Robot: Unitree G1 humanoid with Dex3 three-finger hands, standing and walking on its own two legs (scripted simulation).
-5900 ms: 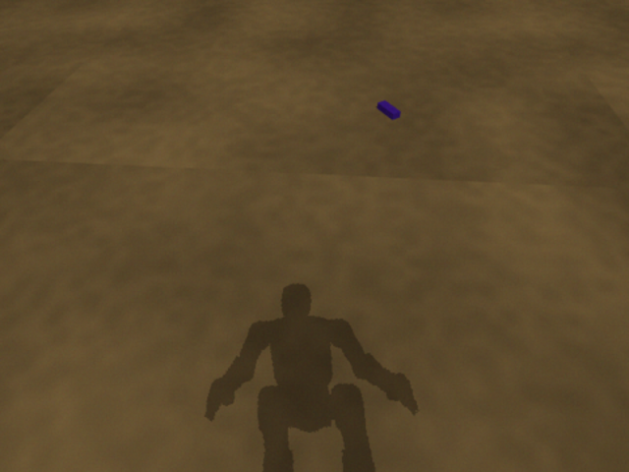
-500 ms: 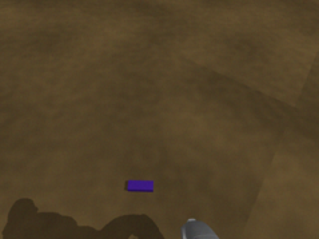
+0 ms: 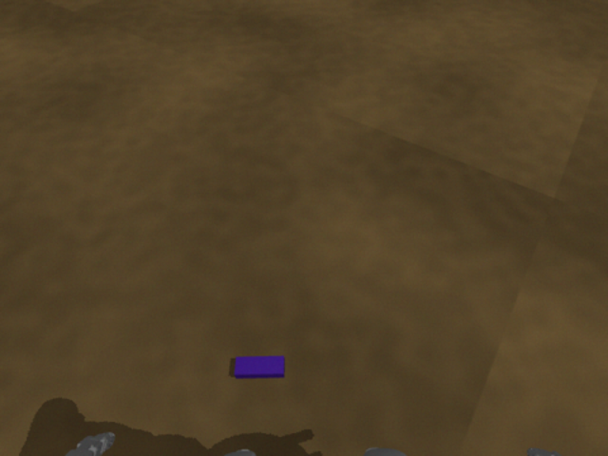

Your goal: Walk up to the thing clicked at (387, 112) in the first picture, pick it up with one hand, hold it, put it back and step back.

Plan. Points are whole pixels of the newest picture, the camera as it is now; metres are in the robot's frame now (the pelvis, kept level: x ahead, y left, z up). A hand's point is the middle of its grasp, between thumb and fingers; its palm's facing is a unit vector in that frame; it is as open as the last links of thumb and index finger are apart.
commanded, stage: walk up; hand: left
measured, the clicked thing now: (260, 367) +0.48 +0.16 -0.72
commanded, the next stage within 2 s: stand in 1.64 s
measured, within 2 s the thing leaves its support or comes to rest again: neither
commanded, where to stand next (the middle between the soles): +0.08 -0.04 m, yaw +1 degrees
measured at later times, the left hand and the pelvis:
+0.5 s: hand out of the picture +0.11 +0.23 -0.12, palm faces +0.00 -0.95 -0.30, open 7.4 cm; pelvis +0.00 -0.01 +0.03, yaw +1 degrees
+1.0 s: hand out of the picture +0.09 +0.26 -0.12, palm faces +0.02 -0.95 -0.31, open 7.4 cm; pelvis +0.01 +0.01 +0.04, yaw +1 degrees
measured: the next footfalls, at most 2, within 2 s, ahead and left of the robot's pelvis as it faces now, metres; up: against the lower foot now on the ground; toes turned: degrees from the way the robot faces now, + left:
none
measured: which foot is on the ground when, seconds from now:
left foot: down 0.00-1.00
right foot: down 0.00-1.00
